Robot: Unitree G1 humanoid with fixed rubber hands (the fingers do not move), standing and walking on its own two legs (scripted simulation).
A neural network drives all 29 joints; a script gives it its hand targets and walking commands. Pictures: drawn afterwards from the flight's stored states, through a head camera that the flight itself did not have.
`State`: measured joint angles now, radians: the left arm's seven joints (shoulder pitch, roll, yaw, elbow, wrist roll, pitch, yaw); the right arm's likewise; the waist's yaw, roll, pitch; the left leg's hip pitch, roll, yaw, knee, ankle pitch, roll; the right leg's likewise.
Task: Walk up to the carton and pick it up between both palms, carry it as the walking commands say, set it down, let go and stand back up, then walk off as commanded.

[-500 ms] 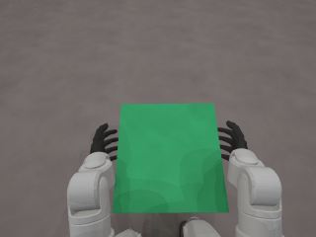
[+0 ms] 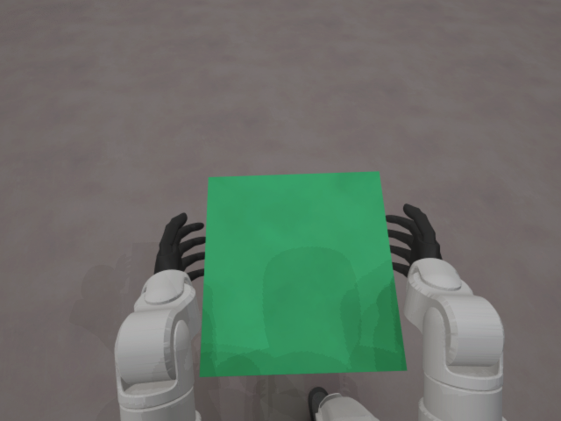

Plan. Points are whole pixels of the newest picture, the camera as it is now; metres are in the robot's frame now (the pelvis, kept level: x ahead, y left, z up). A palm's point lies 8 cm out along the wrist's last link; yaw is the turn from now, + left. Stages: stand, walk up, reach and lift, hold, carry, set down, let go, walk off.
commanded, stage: carry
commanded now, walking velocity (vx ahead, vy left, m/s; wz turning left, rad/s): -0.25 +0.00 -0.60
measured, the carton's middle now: (295, 277) +0.31 -0.01 +0.01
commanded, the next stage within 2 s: none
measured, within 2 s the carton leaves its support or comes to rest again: neither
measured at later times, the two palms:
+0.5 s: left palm (255, 397) +0.14 +0.05 +0.10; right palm out of the picture +0.03 -0.23 +0.09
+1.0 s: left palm out of the picture +0.08 +0.10 +0.11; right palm out of the picture +0.00 -0.19 +0.11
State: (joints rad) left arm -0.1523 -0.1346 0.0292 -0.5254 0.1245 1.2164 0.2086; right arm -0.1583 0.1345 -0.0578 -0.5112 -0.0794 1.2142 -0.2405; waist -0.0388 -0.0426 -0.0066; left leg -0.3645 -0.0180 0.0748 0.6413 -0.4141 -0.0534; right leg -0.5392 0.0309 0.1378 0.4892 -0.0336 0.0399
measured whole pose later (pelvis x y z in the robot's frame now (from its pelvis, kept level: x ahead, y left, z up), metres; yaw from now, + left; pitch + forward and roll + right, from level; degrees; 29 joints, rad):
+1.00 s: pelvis -0.20 +0.02 +0.01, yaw -16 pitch +1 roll +0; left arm -0.16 -0.13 0.03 -0.40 0.11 1.29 0.23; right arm -0.14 0.13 -0.06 -0.40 -0.13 1.29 -0.22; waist 0.03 0.00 -0.09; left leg -0.35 0.07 0.13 0.57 -0.24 0.00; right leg -0.38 -0.05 -0.07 0.52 -0.16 0.02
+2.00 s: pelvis -0.14 +0.02 +0.01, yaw -16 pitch +2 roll -1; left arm -0.19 -0.14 0.11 -0.03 0.19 0.93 0.12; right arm -0.19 0.14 -0.13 -0.01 -0.20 0.92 -0.12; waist 0.01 0.00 -0.07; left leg -0.29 0.06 0.14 0.61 -0.35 0.02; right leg -0.32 -0.07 -0.06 0.56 -0.27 0.04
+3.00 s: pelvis -0.23 +0.03 -0.01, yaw -15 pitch +2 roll +0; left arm -0.13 -0.13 0.02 -0.48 0.10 1.26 0.23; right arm -0.12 0.13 -0.05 -0.47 -0.11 1.28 -0.23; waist 0.00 -0.01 -0.03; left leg -0.46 0.05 0.14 0.67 -0.24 0.02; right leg -0.50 -0.10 -0.08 0.65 -0.18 0.03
